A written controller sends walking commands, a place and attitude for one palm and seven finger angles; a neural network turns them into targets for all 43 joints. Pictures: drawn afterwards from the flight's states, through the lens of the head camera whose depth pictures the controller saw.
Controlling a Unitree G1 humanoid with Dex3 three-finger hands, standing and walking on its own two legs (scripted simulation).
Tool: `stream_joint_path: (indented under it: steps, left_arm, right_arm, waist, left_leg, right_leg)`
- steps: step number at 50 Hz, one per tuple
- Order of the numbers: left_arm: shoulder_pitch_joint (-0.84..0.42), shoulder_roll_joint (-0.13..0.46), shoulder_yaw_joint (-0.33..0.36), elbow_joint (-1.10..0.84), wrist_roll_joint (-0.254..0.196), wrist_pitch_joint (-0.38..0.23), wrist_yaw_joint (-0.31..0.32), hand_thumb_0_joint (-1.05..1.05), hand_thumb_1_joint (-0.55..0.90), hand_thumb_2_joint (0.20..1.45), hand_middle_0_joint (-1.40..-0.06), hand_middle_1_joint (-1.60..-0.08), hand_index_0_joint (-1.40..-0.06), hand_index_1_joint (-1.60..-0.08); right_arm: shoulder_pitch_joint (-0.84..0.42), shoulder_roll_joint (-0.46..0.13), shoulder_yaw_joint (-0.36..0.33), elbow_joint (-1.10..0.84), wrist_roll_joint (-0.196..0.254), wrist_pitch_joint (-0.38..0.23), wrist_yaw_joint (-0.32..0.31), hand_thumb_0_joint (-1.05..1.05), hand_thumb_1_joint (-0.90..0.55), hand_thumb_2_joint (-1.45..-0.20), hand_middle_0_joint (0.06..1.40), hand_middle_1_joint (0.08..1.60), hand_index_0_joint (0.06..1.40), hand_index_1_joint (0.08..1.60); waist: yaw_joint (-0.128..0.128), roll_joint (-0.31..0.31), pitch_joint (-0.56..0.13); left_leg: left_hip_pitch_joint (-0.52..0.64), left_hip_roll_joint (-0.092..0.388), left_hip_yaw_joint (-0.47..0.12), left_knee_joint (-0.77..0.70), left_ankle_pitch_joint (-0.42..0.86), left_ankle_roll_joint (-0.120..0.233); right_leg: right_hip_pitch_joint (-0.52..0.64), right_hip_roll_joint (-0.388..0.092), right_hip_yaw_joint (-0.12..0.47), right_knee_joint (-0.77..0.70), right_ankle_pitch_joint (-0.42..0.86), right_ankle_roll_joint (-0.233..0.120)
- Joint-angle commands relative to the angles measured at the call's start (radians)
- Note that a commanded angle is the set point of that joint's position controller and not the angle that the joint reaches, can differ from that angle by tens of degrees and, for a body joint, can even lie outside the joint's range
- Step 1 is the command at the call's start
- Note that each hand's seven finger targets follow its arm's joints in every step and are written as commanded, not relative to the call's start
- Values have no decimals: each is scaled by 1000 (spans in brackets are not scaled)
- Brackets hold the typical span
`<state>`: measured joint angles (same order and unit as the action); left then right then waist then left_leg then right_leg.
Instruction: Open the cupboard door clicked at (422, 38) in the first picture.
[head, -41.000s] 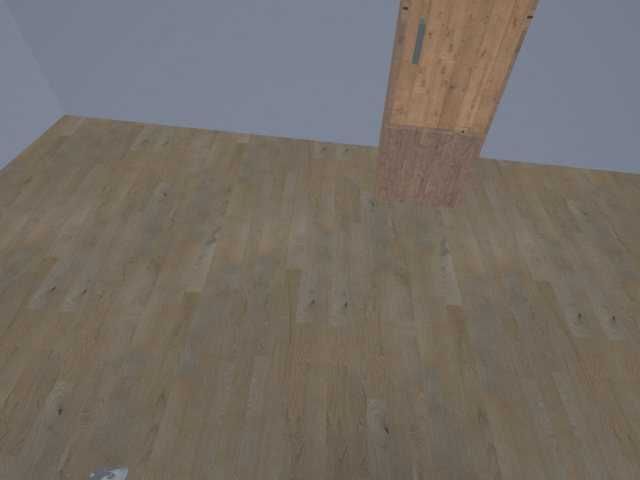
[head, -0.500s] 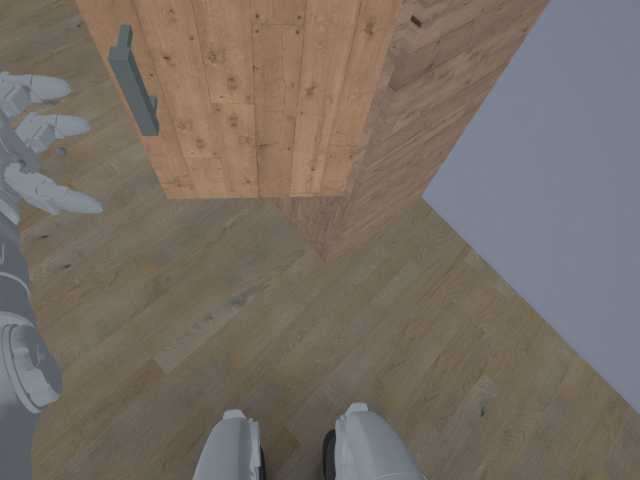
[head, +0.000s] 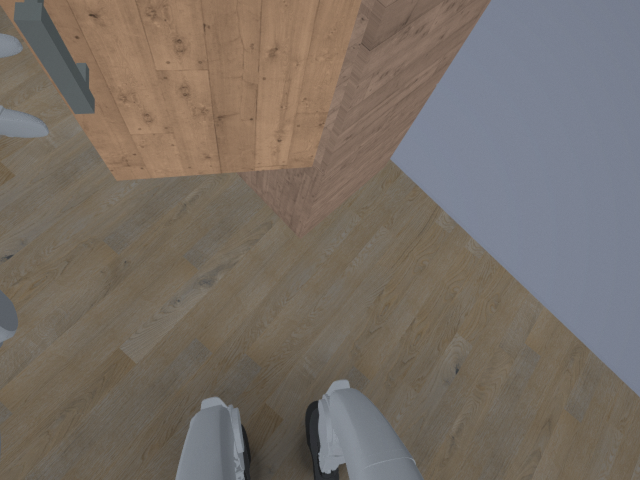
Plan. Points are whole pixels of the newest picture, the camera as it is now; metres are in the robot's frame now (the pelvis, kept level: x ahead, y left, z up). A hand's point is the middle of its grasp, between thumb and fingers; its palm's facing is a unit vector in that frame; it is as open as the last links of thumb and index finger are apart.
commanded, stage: move the hooked fingers beside the handle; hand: left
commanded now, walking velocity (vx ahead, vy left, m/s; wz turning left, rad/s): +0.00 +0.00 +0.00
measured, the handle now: (61, 50) +0.58 +0.21 +0.07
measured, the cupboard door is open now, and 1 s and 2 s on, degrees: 56 56 55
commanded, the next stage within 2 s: slide the fingers in behind the handle in 0.74 s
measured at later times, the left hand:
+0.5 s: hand out of the picture +0.53 +0.28 +0.07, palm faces +0.05 -1.00 -0.01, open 14.0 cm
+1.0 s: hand out of the picture +0.53 +0.26 +0.07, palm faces +0.04 -1.00 -0.01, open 14.0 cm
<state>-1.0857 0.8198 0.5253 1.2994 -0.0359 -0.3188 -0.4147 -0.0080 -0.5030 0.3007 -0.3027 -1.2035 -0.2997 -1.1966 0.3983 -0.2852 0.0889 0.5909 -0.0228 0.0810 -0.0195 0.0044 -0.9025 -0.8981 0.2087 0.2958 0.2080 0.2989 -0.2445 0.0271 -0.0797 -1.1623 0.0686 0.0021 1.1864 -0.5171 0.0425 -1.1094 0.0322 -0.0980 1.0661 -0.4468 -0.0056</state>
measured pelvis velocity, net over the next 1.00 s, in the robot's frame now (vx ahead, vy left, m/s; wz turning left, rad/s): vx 0.00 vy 0.00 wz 0.00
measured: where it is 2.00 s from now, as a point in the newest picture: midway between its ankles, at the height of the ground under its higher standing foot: (282, 472)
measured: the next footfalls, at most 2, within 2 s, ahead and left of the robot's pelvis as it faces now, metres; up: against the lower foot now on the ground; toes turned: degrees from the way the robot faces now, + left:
none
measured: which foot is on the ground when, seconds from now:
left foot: down 0.00-1.00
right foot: down 0.00-1.00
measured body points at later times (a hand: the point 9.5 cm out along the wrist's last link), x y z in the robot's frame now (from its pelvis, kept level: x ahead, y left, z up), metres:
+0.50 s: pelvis +0.01 +0.00 +0.01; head +0.18 +0.05 +0.42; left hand +0.52 +0.34 +0.08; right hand +0.01 -0.27 -0.08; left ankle +0.01 +0.09 -0.64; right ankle +0.02 -0.12 -0.64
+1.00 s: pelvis +0.00 +0.00 +0.00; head +0.17 +0.05 +0.42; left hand +0.52 +0.32 +0.08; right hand -0.02 -0.26 -0.09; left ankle +0.01 +0.09 -0.64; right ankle +0.02 -0.12 -0.64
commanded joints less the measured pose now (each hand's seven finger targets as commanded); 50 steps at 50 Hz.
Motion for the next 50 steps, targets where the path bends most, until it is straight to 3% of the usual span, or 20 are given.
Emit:
stream_joint_path:
  steps: [1, 4, 7, 11, 12, 13, 14, 15, 18, 20, 21, 25, 27, 35, 38, 41, 43, 44, 46, 50]
  left_arm:
    - [-328, 309, 39, -242, -21, -68, -4, 0, -500, 300, -300, -1200, -300, -1200]
    - [-304, 281, 25, -214, -35, -48, -20, 0, -500, 300, -300, -1200, -300, -1200]
    - [-319, 348, 82, -292, -43, -62, -22, 0, -500, 300, -300, -1200, -300, -1200]
    - [-311, 299, 64, -361, -55, -90, -14, 0, -500, 300, -300, -1200, -300, -1200]
    - [-272, 271, 54, -333, -58, -85, -15, 0, -500, 300, -300, -1200, -300, -1200]
    - [-285, 247, 36, -323, -64, -80, -16, 0, -500, 300, -300, -1200, -300, -1200]
    - [-278, 248, 36, -297, -65, -72, -18, 0, -500, 300, -300, -1200, -300, -1200]
    - [-290, 273, 51, -294, -65, -73, -19, 0, -500, 300, -300, -1200, -300, -1200]
    - [-274, 244, 20, -273, -55, -72, -18, 0, -500, 300, -300, -1200, -300, -1200]
    - [-317, 213, -4, -294, -61, -84, -16, 0, -500, 300, -300, -1200, -300, -1200]
    - [-315, 233, 10, -292, -62, -89, -14, 0, -500, 300, -300, -1200, -300, -1200]
    - [-325, 211, -8, -253, -67, -90, -13, 0, -500, 300, -300, -1200, -300, -1200]
    - [-299, 205, -10, -257, -63, -91, -13, 0, -500, 300, -300, -1200, -300, -1200]
    - [-328, 200, -3, -302, -62, -106, 3, 0, -500, 300, -300, -1200, -300, -1200]
    - [-336, 212, -3, -272, -53, -93, 11, 0, -500, 300, -300, -1200, -300, -1200]
    - [-355, 233, 12, -295, -50, -100, 19, 0, -500, 300, -300, -1200, -300, -1200]
    - [-316, 215, 6, -284, -53, -98, 16, 0, -500, 300, -300, -1200, -300, -1200]
    - [-306, 195, -9, -257, -54, -91, 17, 0, -500, 300, -300, -1200, -300, -1200]
    - [-341, 172, -31, -253, -58, -92, 16, 0, -500, 300, -300, -1200, -300, -1200]
    - [-336, 199, 0, -279, -60, -100, 30, 0, -500, 300, -300, -1200, -300, -1200]
  right_arm:
    - [237, -213, -80, -24, -3, 4, -11, 0, -900, -900, 200, 300, 200, 300]
    - [236, -214, -80, -28, 1, 13, -8, 0, -900, -900, 200, 300, 200, 300]
    - [242, -218, -86, -30, -1, 12, -9, 0, -900, -900, 200, 300, 200, 300]
    - [241, -210, -94, -19, -1, 13, 1, 0, -900, -900, 200, 300, 200, 300]
    - [236, -208, -95, -19, 1, 13, 4, 0, -900, -900, 200, 300, 200, 300]
    - [232, -208, -93, -13, 2, 14, 4, 0, -900, -900, 200, 300, 200, 300]
    - [231, -210, -94, -12, 4, 15, 2, 0, -900, -900, 200, 300, 200, 300]
    - [230, -212, -91, -12, 4, 13, -2, 0, -900, -900, 200, 300, 200, 300]
    - [224, -208, -89, -10, 5, 15, -5, 0, -900, -900, 200, 300, 200, 300]
    - [219, -206, -89, -7, 4, 13, -6, 0, -900, -900, 200, 300, 200, 300]
    - [218, -209, -89, -7, 3, 13, -6, 0, -900, -900, 200, 300, 200, 300]
    - [208, -209, -84, -11, 5, 11, -8, 0, -900, -900, 200, 300, 200, 300]
    - [205, -210, -87, -16, 4, 12, -7, 0, -900, -900, 200, 300, 200, 300]
    - [205, -208, -90, -15, 0, 11, -5, 0, -900, -900, 200, 300, 200, 300]
    - [200, -209, -86, -10, 2, 13, -5, 0, -900, -900, 200, 300, 200, 300]
    - [205, -210, -85, -10, -1, 11, -6, 0, -900, -900, 200, 300, 200, 300]
    - [202, -206, -86, -13, 0, 9, -3, 0, -900, -900, 200, 300, 200, 300]
    - [201, -205, -84, -12, 2, 10, -3, 0, -900, -900, 200, 300, 200, 300]
    - [202, -205, -82, -8, 3, 8, -4, 0, -900, -900, 200, 300, 200, 300]
    - [213, -205, -84, -8, -1, 2, -4, 0, -900, -900, 200, 300, 200, 300]
  waist:
    - [31, 276, -616]
    - [18, 207, -553]
    - [43, 252, -630]
    - [44, 281, -638]
    - [47, 282, -616]
    - [32, 251, -581]
    - [28, 219, -561]
    - [31, 241, -549]
    - [32, 243, -534]
    - [17, 260, -520]
    - [26, 271, -538]
    - [12, 238, -497]
    - [24, 248, -529]
    - [28, 272, -580]
    - [23, 245, -545]
    - [26, 247, -571]
    - [33, 244, -571]
    - [21, 208, -532]
    - [14, 220, -512]
    - [24, 223, -555]
  left_leg:
    - [554, -6, -101, -108, 626, -23]
    - [490, -8, -91, -117, 558, -12]
    - [522, -10, -93, -114, 600, -15]
    - [608, -3, -104, -120, 662, -25]
    - [612, -4, -105, -126, 648, -27]
    - [593, -4, -101, -127, 626, -22]
    - [555, -8, -94, -130, 575, -16]
    - [552, -9, -94, -132, 576, -15]
    - [564, -10, -98, -137, 575, -20]
    - [585, -7, -104, -133, 578, -22]
    - [595, -7, -107, -134, 584, -27]
    - [556, -10, -106, -130, 550, -22]
    - [575, -10, -106, -129, 564, -26]
    - [626, -4, -126, -123, 612, -36]
    - [569, -9, -116, -126, 539, -30]
    - [585, -7, -123, -126, 561, -32]
    - [568, -11, -113, -127, 538, -28]
    - [537, -11, -108, -132, 506, -23]
    - [533, -10, -113, -137, 475, -23]
    - [533, -14, -109, -133, 494, -20]
  right_leg:
    - [195, 30, 45, -80, 359, -15]
    - [215, 34, 45, -94, 345, -9]
    - [249, 33, 49, -86, 378, -13]
    - [217, 37, 43, -98, 374, -14]
    - [200, 39, 38, -104, 351, -15]
    - [203, 40, 39, -111, 352, -13]
    - [217, 40, 43, -118, 339, -10]
    - [217, 39, 43, -115, 342, -15]
    - [200, 37, 39, -119, 323, -15]
    - [163, 38, 36, -115, 311, -18]
    - [165, 36, 37, -115, 306, -17]
    - [159, 36, 35, -110, 296, -19]
    - [160, 35, 35, -109, 295, -17]
    - [130, 34, 29, -93, 287, -20]
    - [148, 34, 33, -100, 269, -17]
    - [152, 33, 32, -97, 279, -17]
    - [169, 35, 36, -101, 279, -18]
    - [173, 35, 36, -108, 271, -15]
    - [149, 35, 32, -108, 246, -16]
    - [181, 34, 37, -102, 270, -19]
